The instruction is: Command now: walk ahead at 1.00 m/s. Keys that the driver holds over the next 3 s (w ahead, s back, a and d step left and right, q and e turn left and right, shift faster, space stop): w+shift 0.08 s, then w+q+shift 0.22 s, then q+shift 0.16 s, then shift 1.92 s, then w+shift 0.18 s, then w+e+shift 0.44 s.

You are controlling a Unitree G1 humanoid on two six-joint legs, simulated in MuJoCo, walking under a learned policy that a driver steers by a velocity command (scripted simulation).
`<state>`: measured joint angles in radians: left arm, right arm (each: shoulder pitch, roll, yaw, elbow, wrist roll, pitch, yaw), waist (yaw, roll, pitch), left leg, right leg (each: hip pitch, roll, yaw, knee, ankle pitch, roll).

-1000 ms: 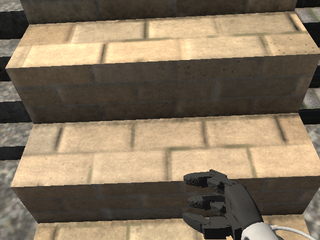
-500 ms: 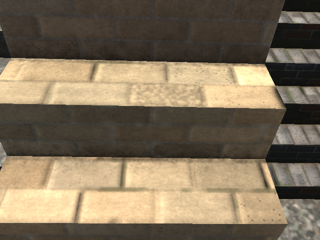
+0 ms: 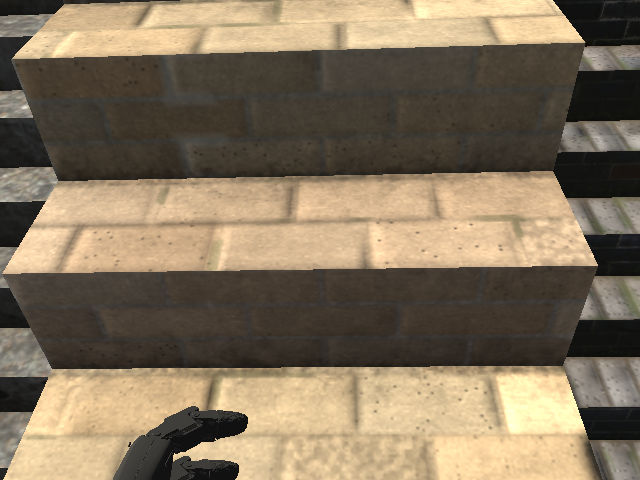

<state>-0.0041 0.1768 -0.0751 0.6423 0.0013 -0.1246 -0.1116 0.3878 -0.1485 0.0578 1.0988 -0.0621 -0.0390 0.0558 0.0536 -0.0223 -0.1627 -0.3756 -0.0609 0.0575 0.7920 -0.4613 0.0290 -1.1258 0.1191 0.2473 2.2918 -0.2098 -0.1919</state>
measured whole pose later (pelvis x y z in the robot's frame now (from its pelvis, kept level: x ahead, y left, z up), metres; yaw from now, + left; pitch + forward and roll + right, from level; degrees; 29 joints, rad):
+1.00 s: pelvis +0.37 +0.09 +0.45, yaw +20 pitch -1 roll -3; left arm 0.21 0.11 -0.02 0.86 -0.02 0.00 0.05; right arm 0.24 -0.15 0.08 0.85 -0.07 0.04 0.00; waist -0.03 -0.05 -0.09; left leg -0.44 -0.01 0.02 0.69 -0.24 0.08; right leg -0.99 0.06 0.09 2.02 -0.09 0.03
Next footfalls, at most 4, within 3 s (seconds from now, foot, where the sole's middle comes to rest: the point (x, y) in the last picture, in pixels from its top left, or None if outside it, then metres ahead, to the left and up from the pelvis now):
0.16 right None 0.27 -0.19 -0.52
0.64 left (235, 447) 0.46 0.19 -0.31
1.26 right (391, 434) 0.49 -0.03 -0.31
2.98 right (378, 230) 0.69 -0.01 -0.09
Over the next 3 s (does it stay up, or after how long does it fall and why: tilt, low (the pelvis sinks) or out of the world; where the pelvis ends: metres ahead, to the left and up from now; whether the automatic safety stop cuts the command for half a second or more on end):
stays up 0.55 0.06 0.51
